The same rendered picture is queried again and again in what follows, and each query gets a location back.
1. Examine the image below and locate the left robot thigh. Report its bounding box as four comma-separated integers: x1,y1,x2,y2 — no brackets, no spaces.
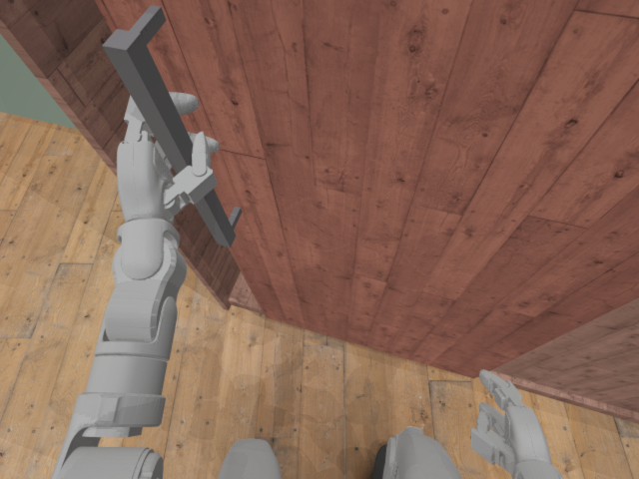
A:
218,439,282,479

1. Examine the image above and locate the robot thigh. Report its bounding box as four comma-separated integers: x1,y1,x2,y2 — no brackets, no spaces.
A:
383,432,462,479
218,439,282,479

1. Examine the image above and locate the robot right hand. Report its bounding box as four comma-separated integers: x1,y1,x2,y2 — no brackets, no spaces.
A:
471,369,552,476

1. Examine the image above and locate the left robot forearm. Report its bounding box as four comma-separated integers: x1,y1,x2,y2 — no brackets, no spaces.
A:
51,218,187,479

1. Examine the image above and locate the right robot thigh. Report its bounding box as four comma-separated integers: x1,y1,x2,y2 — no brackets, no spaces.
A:
383,432,462,479

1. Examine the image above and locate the robot left hand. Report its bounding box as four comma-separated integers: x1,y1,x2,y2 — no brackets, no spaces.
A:
117,92,220,225

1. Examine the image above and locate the handle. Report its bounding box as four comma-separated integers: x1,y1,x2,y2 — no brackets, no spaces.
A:
102,5,242,247

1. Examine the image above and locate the wardrobe door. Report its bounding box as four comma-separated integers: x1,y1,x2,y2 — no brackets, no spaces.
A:
95,0,639,378
492,297,639,413

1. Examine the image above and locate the left robot upper arm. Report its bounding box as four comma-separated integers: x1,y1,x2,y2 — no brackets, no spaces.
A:
57,447,164,479

